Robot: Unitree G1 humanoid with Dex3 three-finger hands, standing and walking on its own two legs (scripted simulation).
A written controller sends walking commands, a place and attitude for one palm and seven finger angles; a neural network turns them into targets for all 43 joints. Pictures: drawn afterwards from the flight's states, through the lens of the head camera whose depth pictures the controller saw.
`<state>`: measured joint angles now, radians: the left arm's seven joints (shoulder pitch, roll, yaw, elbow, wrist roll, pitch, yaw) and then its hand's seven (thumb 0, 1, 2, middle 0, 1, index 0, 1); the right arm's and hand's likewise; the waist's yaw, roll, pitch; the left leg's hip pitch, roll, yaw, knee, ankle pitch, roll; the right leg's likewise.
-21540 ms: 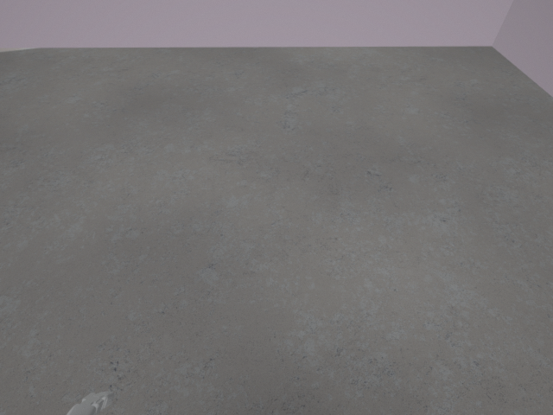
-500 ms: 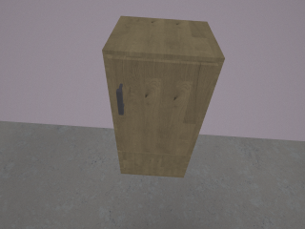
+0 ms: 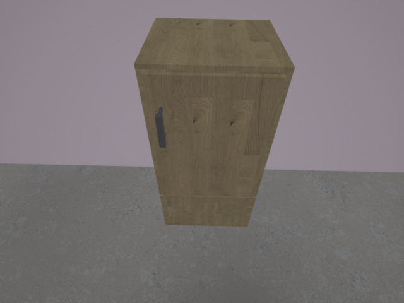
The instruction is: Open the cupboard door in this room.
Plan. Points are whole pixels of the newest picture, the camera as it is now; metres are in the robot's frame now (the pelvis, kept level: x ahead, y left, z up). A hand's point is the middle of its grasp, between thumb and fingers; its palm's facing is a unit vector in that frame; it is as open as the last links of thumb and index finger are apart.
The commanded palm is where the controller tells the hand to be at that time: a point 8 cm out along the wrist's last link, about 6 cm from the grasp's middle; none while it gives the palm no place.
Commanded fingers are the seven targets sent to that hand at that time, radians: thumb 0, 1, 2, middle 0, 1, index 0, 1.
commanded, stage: shuffle to correct the standing spot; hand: left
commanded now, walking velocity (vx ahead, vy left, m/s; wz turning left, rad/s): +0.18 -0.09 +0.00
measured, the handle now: (161, 127) +0.63 +0.16 -0.03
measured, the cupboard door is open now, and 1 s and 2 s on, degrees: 0 0 0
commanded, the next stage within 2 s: come to a stop and stand still in 0.34 s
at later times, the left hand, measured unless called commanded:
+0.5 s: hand out of the picture +0.11 +0.14 -0.17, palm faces -0.01 -0.98 -0.20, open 7.3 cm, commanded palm none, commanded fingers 0.00 0.90 0.90 -0.20 -0.30 -0.20 -0.30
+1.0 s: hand out of the picture +0.16 +0.17 -0.19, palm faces +0.09 -0.98 -0.20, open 7.3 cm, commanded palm none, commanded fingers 0.00 0.90 0.90 -0.20 -0.30 -0.20 -0.30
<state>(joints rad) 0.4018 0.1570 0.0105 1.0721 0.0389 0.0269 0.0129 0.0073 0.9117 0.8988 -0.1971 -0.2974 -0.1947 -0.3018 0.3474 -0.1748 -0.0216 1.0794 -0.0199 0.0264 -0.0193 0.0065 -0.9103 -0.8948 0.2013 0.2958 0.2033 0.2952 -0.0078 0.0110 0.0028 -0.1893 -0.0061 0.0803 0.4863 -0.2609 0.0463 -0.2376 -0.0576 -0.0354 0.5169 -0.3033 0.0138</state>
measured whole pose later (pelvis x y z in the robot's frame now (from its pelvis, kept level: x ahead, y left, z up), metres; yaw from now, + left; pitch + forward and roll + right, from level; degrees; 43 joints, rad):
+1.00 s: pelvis +0.08 -0.02 -0.02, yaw +2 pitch -2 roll -1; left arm 0.17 0.20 0.07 0.95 0.03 0.07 0.03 0.00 0.92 0.90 -0.20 -0.30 -0.20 -0.30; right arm 0.18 -0.19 -0.06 0.94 -0.02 0.02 -0.01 0.00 -0.91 -0.90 0.20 0.29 0.20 0.29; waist 0.00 -0.05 0.07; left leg -0.30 0.02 0.08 0.67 -0.35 0.03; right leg -0.46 -0.10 -0.06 0.73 -0.35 0.03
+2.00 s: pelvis +0.03 +0.01 -0.01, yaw +2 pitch -1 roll -2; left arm 0.40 0.10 -0.01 1.10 0.02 -0.02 0.05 0.01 0.91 0.90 -0.20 -0.30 -0.20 -0.30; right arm 0.34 -0.13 -0.01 1.08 -0.02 0.01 -0.01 0.00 -0.91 -0.90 0.20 0.30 0.20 0.29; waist -0.03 0.03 0.01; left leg -0.34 -0.01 0.09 0.55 -0.20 0.07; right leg -0.19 0.01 -0.06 0.51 -0.31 -0.01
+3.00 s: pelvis +0.04 -0.04 -0.09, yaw +4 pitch +13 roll -2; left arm 0.49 0.24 0.24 0.16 -0.30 -0.52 -0.34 0.02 0.52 0.73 -0.23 -0.55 -0.23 -0.55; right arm 0.16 -0.28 -0.06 0.51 0.02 -0.22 -0.04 0.01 -0.91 -0.90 0.20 0.30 0.20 0.30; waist 0.03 -0.04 -0.15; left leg -0.93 0.03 0.00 1.18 -0.48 0.01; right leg -0.81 0.05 -0.15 1.16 -0.58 -0.10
